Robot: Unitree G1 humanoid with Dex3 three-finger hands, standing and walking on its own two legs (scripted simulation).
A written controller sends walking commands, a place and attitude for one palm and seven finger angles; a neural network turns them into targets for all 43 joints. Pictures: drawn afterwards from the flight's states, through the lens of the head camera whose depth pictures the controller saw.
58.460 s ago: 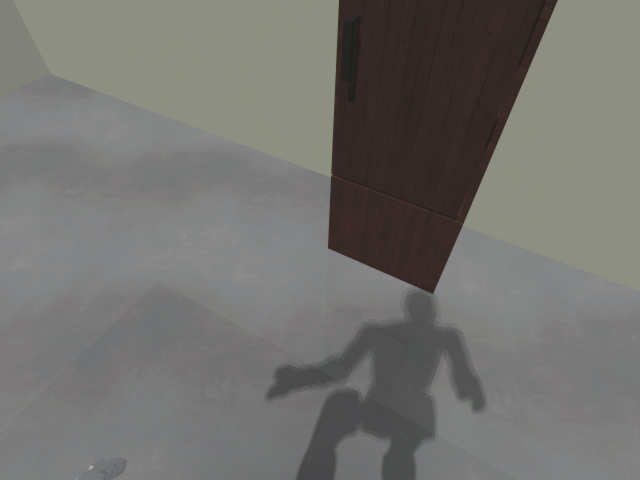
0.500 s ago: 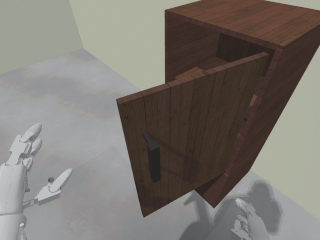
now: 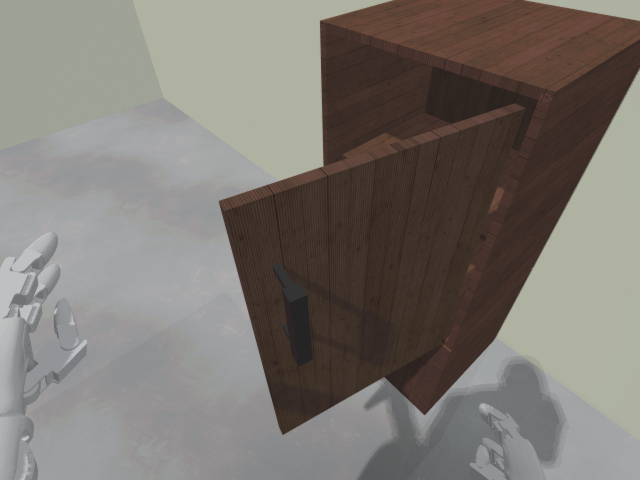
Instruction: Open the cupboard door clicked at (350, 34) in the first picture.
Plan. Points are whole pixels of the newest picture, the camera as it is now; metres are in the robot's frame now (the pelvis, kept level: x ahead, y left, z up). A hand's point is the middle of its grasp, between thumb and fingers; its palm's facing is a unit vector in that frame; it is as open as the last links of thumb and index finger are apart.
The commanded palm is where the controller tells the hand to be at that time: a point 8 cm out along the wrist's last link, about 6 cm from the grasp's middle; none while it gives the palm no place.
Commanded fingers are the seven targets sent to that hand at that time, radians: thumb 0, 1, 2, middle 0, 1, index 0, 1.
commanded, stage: draw the hand back to the body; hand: left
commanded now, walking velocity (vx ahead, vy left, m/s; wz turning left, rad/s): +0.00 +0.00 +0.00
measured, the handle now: (291, 315) +0.29 +0.08 +0.07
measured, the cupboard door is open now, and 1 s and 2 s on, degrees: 78 78 78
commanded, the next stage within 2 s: step back with the hand held close in 0.04 s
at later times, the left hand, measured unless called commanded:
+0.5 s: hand (70, 366) +0.17 +0.26 +0.15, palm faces +0.36 -0.79 -0.50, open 7.4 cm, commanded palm +0.11 +0.31 +0.17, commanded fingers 0.00 0.90 0.90 -0.20 -0.30 -0.20 -0.30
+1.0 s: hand (6, 431) +0.10 +0.27 +0.16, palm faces +0.46 -0.76 -0.47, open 7.4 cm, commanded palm +0.04 +0.31 +0.17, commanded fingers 0.00 0.90 0.90 -0.20 -0.30 -0.20 -0.30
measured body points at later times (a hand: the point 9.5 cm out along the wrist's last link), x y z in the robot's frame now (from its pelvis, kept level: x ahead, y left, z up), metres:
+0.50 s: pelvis -0.03 +0.01 +0.00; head -0.02 +0.00 +0.45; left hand +0.14 +0.30 +0.18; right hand +0.15 -0.24 -0.08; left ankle -0.03 +0.11 -0.74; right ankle +0.01 -0.11 -0.74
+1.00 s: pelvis -0.10 +0.01 -0.02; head -0.09 +0.03 +0.43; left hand +0.07 +0.31 +0.18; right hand +0.05 -0.23 -0.10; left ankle -0.04 +0.11 -0.74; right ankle +0.01 -0.11 -0.74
